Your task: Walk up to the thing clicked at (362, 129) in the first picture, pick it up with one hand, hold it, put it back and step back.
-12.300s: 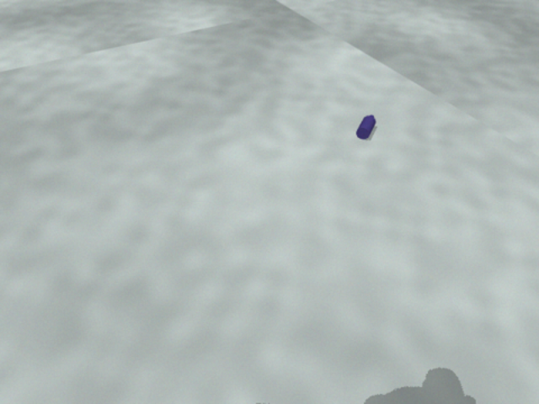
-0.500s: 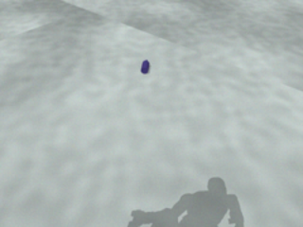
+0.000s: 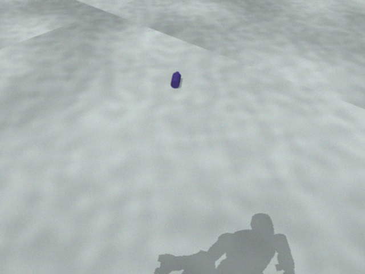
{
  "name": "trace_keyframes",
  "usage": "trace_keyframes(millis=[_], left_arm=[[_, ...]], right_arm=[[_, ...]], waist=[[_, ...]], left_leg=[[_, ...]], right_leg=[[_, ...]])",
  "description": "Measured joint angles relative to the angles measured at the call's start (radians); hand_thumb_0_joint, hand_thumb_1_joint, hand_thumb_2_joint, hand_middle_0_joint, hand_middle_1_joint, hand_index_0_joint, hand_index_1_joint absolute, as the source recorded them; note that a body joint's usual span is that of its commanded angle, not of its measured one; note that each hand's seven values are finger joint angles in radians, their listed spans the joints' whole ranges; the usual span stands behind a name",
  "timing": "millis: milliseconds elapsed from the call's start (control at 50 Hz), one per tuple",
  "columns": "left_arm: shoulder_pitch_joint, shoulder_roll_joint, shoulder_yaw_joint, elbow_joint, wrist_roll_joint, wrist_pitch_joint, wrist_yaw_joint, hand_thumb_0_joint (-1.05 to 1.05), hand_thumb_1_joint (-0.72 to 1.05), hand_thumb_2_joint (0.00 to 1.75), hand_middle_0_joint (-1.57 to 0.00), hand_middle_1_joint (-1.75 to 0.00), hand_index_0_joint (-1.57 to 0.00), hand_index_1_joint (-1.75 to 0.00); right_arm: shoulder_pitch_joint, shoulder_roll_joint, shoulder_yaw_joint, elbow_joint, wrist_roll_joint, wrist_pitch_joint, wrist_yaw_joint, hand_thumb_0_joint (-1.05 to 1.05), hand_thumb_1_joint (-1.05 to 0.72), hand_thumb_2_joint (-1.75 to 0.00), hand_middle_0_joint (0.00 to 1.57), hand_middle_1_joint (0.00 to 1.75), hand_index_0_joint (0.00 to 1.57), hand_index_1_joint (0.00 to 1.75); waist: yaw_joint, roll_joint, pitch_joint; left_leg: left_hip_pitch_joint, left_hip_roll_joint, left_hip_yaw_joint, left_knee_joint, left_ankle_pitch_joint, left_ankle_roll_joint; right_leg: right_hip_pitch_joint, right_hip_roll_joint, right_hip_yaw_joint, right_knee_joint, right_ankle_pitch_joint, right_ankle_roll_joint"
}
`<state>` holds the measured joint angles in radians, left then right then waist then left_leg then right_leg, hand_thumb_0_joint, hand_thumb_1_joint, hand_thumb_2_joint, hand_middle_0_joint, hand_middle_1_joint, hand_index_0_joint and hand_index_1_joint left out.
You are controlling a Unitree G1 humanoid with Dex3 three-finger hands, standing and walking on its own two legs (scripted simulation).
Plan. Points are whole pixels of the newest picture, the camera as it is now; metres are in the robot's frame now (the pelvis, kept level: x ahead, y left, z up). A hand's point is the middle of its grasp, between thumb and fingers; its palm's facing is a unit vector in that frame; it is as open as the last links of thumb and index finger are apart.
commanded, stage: stand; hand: left
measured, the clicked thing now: (176, 78) +1.86 +0.06 -0.74
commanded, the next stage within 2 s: walk up in 0.22 s
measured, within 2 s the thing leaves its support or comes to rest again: neither
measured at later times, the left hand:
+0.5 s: hand out of the picture +0.09 +0.35 -0.16, palm faces +0.29 -0.90 -0.33, open 7.3 cm
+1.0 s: hand (53, 247) +0.22 +0.33 -0.14, palm faces +0.51 -0.78 -0.36, open 7.3 cm
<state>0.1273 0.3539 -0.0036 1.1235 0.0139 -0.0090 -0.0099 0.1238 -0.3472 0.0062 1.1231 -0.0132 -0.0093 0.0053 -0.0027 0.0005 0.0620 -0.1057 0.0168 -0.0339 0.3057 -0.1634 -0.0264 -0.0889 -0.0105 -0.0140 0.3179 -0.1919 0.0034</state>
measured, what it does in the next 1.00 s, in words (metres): walks ahead, turning left: left foot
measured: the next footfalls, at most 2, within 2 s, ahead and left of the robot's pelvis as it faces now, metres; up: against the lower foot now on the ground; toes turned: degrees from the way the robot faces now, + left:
left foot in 0.50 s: +0.16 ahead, +0.19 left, +0.00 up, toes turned +24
right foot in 1.02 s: +0.50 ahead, -0.07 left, +0.00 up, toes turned +32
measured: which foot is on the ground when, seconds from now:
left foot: down 0.00-0.26, up 0.28-0.48, down 0.50-1.00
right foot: down 0.00-0.52, up 0.54-1.00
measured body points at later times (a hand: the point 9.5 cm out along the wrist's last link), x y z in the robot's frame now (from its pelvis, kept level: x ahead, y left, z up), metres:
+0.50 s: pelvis +0.06 +0.03 -0.02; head +0.03 +0.07 +0.42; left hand +0.08 +0.40 -0.14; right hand +0.21 -0.31 -0.09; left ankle +0.12 +0.17 -0.74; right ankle -0.01 -0.12 -0.75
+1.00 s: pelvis +0.30 +0.01 -0.02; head +0.28 +0.03 +0.43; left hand +0.20 +0.37 -0.12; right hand +0.54 -0.26 -0.10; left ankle +0.13 +0.17 -0.75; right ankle +0.46 -0.09 -0.74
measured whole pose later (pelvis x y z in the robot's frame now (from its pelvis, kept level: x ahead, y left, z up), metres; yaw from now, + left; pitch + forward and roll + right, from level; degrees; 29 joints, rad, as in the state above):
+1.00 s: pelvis +0.30 +0.01 -0.02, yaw +33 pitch +0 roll +3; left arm 0.15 0.53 0.13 0.84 0.06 0.07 -0.17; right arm 0.32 -0.48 -0.06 0.94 -0.03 -0.10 -0.02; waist 0.04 -0.11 -0.01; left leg -0.11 0.05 -0.17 0.47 -0.37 -0.04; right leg -0.46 -0.12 0.07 0.70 -0.35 0.03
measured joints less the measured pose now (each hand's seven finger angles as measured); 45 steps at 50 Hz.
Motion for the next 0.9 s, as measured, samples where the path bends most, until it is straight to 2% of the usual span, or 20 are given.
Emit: trace_keyframes(millis=[220,280,300,340,380,460,500,520,540,560,580,620,680,760,840,900], left_arm=[[0.000,-0.002,0.000,-0.002,0.001,0.000,0.000,0.00,0.91,0.90,-0.20,-0.30,-0.21,-0.30],[-0.011,0.006,0.050,-0.060,0.027,0.005,-0.047,0.01,0.91,0.90,-0.21,-0.30,-0.21,-0.30],[-0.014,0.015,0.062,-0.092,0.029,-0.001,-0.059,0.01,0.91,0.90,-0.21,-0.30,-0.21,-0.30],[-0.025,0.034,0.082,-0.148,0.029,-0.007,-0.074,0.01,0.90,0.90,-0.21,-0.30,-0.21,-0.30],[-0.029,0.052,0.100,-0.182,0.037,-0.007,-0.085,0.00,0.90,0.90,-0.21,-0.30,-0.21,-0.30],[-0.018,0.111,0.132,-0.198,0.051,0.016,-0.104,0.00,0.90,0.90,-0.21,-0.30,-0.21,-0.30],[-0.007,0.135,0.146,-0.200,0.056,0.035,-0.105,0.01,0.90,0.90,-0.21,-0.30,-0.21,-0.30],[-0.004,0.144,0.152,-0.202,0.059,0.044,-0.103,0.01,0.90,0.90,-0.21,-0.30,-0.21,-0.30],[-0.011,0.151,0.158,-0.199,0.061,0.056,-0.101,0.01,0.91,0.90,-0.21,-0.30,-0.21,-0.30],[-0.022,0.155,0.158,-0.198,0.059,0.070,-0.102,0.01,0.91,0.90,-0.20,-0.30,-0.21,-0.30],[-0.033,0.159,0.150,-0.201,0.059,0.077,-0.108,0.01,0.91,0.90,-0.20,-0.30,-0.20,-0.30],[-0.048,0.157,0.131,-0.216,0.044,0.071,-0.123,0.01,0.91,0.90,-0.20,-0.30,-0.20,-0.30],[-0.046,0.135,0.105,-0.235,0.031,0.062,-0.146,0.01,0.91,0.90,-0.20,-0.30,-0.20,-0.30],[-0.022,0.112,0.088,-0.260,0.036,0.069,-0.167,0.01,0.91,0.90,-0.20,-0.30,-0.20,-0.30],[0.006,0.127,0.097,-0.269,0.044,0.079,-0.172,0.01,0.91,0.90,-0.20,-0.30,-0.21,-0.30],[0.024,0.149,0.113,-0.271,0.046,0.086,-0.170,0.01,0.91,0.90,-0.20,-0.30,-0.21,-0.30]], right_arm=[[-0.004,-0.002,0.001,-0.001,0.001,0.000,-0.001,0.01,-0.91,-0.89,0.20,0.30,0.20,0.30],[0.056,-0.014,-0.027,-0.038,0.000,-0.008,0.026,0.01,-0.90,-0.89,0.20,0.30,0.20,0.30],[0.078,-0.018,-0.035,-0.043,-0.007,-0.003,0.032,0.01,-0.90,-0.89,0.20,0.30,0.20,0.30],[0.106,-0.028,-0.047,-0.041,-0.016,0.006,0.045,0.01,-0.90,-0.89,0.20,0.30,0.20,0.30],[0.120,-0.048,-0.059,-0.048,-0.016,0.009,0.065,0.01,-0.90,-0.89,0.20,0.30,0.21,0.30],[0.140,-0.099,-0.083,-0.095,-0.008,-0.005,0.085,0.01,-0.90,-0.89,0.20,0.30,0.21,0.30],[0.159,-0.138,-0.101,-0.127,-0.006,-0.025,0.076,0.01,-0.90,-0.89,0.20,0.30,0.21,0.30],[0.164,-0.159,-0.113,-0.144,-0.008,-0.038,0.065,0.01,-0.90,-0.89,0.20,0.30,0.21,0.30],[0.165,-0.170,-0.124,-0.161,-0.012,-0.046,0.048,0.01,-0.90,-0.89,0.20,0.30,0.21,0.30],[0.166,-0.170,-0.128,-0.170,-0.006,-0.048,0.032,0.01,-0.90,-0.89,0.20,0.30,0.21,0.30],[0.168,-0.160,-0.124,-0.170,0.004,-0.046,0.020,0.01,-0.90,-0.89,0.20,0.30,0.20,0.30],[0.174,-0.132,-0.099,-0.158,0.009,-0.044,0.007,0.01,-0.91,-0.89,0.20,0.30,0.20,0.30],[0.192,-0.097,-0.067,-0.148,0.003,-0.060,-0.002,0.01,-0.90,-0.89,0.20,0.30,0.20,0.30],[0.213,-0.078,-0.048,-0.147,0.000,-0.086,-0.005,0.01,-0.90,-0.89,0.20,0.31,0.21,0.30],[0.221,-0.071,-0.044,-0.156,0.002,-0.098,-0.006,0.01,-0.90,-0.89,0.21,0.31,0.21,0.30],[0.218,-0.080,-0.047,-0.166,-0.002,-0.097,-0.009,0.01,-0.90,-0.89,0.21,0.31,0.21,0.30]], waist=[[0.000,0.002,0.001],[-0.007,0.006,-0.012],[-0.005,-0.003,-0.020],[0.022,-0.032,-0.024],[0.043,-0.051,-0.024],[0.047,-0.084,-0.032],[0.045,-0.091,-0.050],[0.039,-0.098,-0.055],[0.030,-0.111,-0.048],[0.018,-0.124,-0.044],[0.011,-0.141,-0.042],[0.013,-0.167,-0.033],[0.010,-0.168,-0.037],[0.004,-0.141,-0.048],[0.011,-0.132,-0.058],[0.020,-0.130,-0.067]], left_leg=[[0.000,0.002,0.000,0.003,-0.004,-0.002],[-0.077,-0.003,-0.036,0.132,-0.103,0.018],[-0.132,-0.001,-0.009,0.221,-0.144,0.024],[-0.241,0.007,0.060,0.405,-0.190,0.024],[-0.313,0.029,0.102,0.488,-0.200,0.023],[-0.330,0.076,0.153,0.410,-0.145,0.027],[-0.281,0.075,0.168,0.335,-0.137,0.037],[-0.272,0.062,0.172,0.340,-0.077,0.050],[-0.285,0.046,0.176,0.399,-0.074,0.058],[-0.291,0.030,0.174,0.438,-0.101,0.064],[-0.281,0.013,0.171,0.436,-0.114,0.067],[-0.226,-0.010,0.161,0.364,-0.100,0.070],[-0.143,-0.025,0.118,0.222,-0.056,0.065],[-0.079,-0.024,0.037,0.113,-0.036,0.060],[-0.040,-0.015,-0.029,0.075,-0.051,0.041],[-0.018,-0.002,-0.070,0.079,-0.092,0.024]], right_leg=[[0.001,0.002,0.000,0.001,-0.003,-0.001],[-0.020,-0.010,-0.069,0.071,-0.116,-0.018],[-0.016,-0.023,-0.101,0.069,-0.103,-0.020],[-0.002,-0.052,-0.146,0.062,-0.076,-0.024],[0.028,-0.071,-0.181,0.055,-0.099,-0.021],[0.096,-0.101,-0.242,0.097,-0.175,-0.010],[0.086,-0.127,-0.250,0.225,-0.273,-0.029],[0.052,-0.146,-0.225,0.342,-0.320,-0.050],[-0.005,-0.150,-0.161,0.497,-0.350,-0.060],[-0.073,-0.126,-0.088,0.642,-0.342,-0.064],[-0.140,-0.098,-0.030,0.754,-0.324,-0.060],[-0.251,-0.062,0.024,0.860,-0.282,-0.039],[-0.361,-0.062,0.028,0.816,-0.183,-0.006],[-0.447,-0.076,0.068,0.741,-0.085,0.030],[-0.482,-0.095,0.112,0.662,-0.051,0.059],[-0.474,-0.106,0.116,0.579,-0.063,0.064]])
